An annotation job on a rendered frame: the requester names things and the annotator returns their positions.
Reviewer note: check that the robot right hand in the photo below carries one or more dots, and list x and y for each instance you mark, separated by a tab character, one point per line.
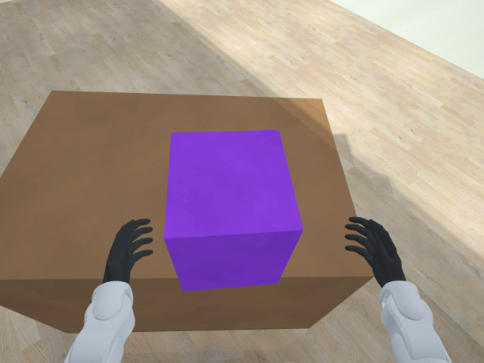
380	252

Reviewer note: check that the left robot forearm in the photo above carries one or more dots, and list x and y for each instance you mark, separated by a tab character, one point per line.
109	320

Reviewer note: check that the carton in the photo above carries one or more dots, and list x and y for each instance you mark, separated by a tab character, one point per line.
232	218

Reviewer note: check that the right robot forearm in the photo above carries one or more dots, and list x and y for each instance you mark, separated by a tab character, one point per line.
409	323

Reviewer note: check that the robot left hand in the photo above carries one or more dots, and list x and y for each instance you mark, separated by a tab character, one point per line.
121	258

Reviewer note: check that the pedestal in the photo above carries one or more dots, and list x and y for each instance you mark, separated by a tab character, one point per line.
93	161

